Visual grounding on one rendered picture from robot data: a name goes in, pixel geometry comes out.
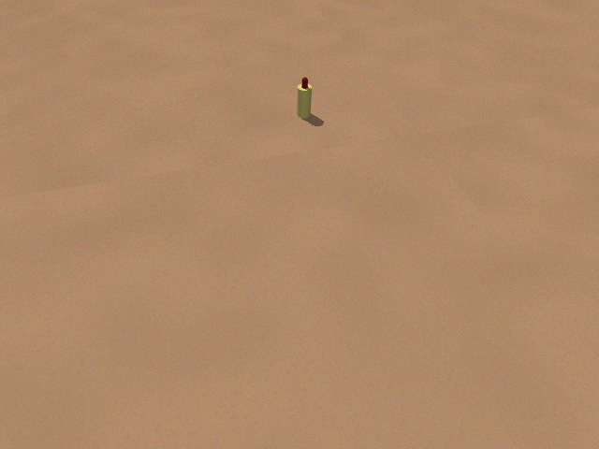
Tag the bottle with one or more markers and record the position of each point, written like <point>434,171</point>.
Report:
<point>304,99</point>

